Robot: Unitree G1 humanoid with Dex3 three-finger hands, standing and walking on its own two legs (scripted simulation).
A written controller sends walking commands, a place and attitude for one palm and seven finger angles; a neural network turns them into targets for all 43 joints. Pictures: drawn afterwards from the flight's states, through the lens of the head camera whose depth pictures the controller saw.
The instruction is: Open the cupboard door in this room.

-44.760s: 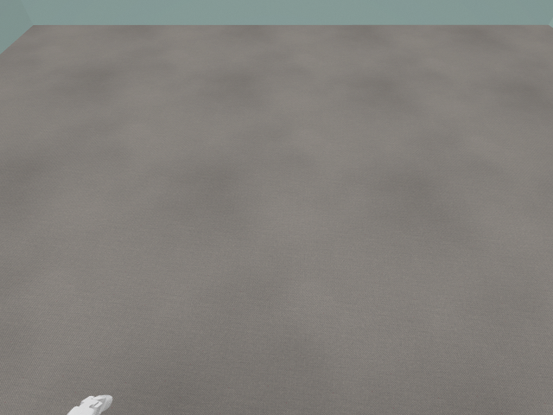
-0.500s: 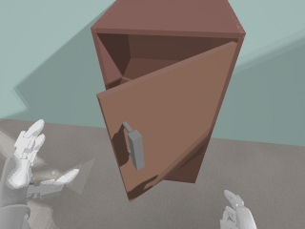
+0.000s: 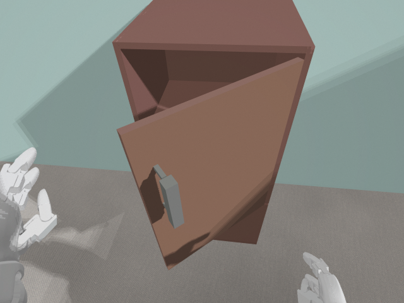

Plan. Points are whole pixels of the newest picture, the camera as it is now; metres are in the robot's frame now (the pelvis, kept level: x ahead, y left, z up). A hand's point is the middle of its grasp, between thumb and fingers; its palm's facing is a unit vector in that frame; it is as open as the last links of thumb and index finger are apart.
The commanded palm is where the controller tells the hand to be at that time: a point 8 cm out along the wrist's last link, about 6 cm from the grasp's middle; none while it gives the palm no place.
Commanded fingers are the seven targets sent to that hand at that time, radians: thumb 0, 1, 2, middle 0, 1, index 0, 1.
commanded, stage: draw the hand back to the body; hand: left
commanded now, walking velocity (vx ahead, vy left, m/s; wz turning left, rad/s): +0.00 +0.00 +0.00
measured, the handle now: (167, 196) +0.30 +0.12 +0.06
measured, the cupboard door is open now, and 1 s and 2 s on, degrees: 41 41 41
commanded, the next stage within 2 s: step back with the hand held close in 0.14 s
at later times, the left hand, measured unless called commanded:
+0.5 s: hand (48, 221) +0.18 +0.26 +0.15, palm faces +0.37 -0.80 -0.48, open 7.4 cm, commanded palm +0.13 +0.31 +0.17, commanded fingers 0.00 0.90 0.90 -0.20 -0.30 -0.20 -0.30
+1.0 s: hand out of the picture +0.09 +0.29 +0.15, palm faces +0.47 -0.75 -0.46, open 7.4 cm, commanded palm +0.03 +0.32 +0.17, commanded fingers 0.00 0.90 0.90 -0.20 -0.30 -0.20 -0.30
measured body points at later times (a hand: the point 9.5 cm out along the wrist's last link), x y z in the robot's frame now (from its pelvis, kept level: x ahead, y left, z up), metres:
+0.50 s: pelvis -0.02 +0.01 +0.00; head -0.01 -0.01 +0.45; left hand +0.16 +0.30 +0.17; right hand +0.17 -0.23 -0.08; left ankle -0.02 +0.11 -0.74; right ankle -0.02 -0.11 -0.74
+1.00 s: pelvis -0.11 +0.02 -0.03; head -0.09 +0.03 +0.42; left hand +0.06 +0.33 +0.18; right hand +0.06 -0.21 -0.10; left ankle -0.02 +0.11 -0.74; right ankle -0.02 -0.11 -0.74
